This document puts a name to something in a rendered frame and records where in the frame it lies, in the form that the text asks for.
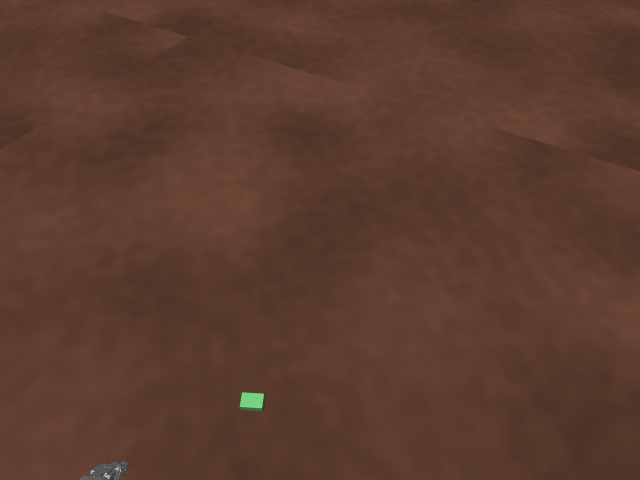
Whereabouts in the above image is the small box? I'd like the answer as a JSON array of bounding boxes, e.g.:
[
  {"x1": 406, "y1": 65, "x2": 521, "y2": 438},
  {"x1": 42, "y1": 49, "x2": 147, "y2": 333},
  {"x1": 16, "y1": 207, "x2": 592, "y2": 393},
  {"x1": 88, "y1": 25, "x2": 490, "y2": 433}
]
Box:
[{"x1": 240, "y1": 392, "x2": 265, "y2": 411}]

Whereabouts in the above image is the left robot hand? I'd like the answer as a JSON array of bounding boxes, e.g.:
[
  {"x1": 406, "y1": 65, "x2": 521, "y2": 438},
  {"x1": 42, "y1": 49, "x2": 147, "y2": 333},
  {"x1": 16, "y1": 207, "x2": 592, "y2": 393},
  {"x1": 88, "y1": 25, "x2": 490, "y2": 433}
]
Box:
[{"x1": 80, "y1": 462, "x2": 129, "y2": 480}]

